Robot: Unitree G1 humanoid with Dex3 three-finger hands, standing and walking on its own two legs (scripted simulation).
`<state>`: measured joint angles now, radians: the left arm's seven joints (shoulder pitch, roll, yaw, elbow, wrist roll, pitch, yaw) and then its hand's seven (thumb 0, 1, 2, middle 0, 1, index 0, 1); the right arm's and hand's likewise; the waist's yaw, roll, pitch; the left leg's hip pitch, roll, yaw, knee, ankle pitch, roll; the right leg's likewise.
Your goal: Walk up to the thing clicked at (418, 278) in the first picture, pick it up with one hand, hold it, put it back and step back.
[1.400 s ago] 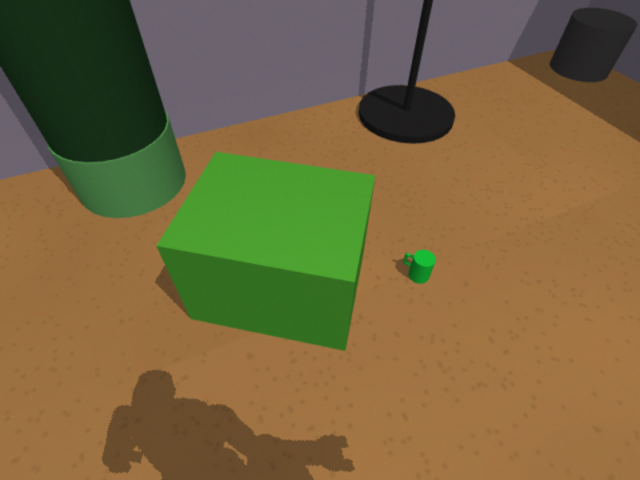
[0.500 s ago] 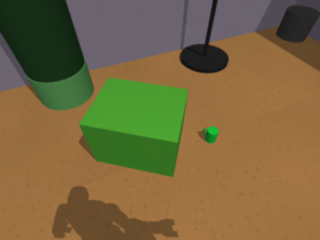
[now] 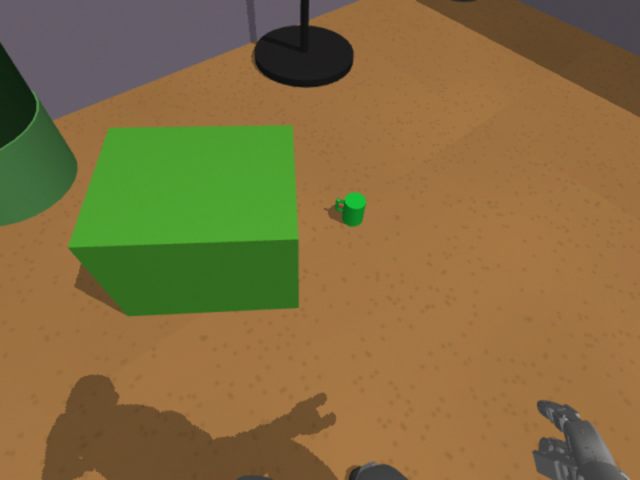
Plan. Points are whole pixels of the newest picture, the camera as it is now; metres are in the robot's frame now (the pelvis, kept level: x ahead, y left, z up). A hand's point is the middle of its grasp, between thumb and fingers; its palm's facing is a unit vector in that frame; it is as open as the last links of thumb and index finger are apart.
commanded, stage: walk up
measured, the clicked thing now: (349, 208) +1.07 -0.11 -0.71
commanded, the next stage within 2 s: none
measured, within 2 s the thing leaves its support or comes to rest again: neither
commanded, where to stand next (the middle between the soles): +0.06 -0.04 m, yaw -57 degrees
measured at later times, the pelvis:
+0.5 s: pelvis +0.00 -0.01 -0.01, yaw -25 degrees
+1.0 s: pelvis +0.03 +0.01 -0.01, yaw -43 degrees
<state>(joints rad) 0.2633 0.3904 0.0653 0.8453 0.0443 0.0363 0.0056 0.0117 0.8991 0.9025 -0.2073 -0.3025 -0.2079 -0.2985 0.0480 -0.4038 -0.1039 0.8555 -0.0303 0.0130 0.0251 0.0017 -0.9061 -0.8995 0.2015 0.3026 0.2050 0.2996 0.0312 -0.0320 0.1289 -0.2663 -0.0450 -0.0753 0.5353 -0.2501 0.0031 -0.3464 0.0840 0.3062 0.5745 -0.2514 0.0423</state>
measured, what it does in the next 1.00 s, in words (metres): steps on the spot, turning right: right foot, then left foot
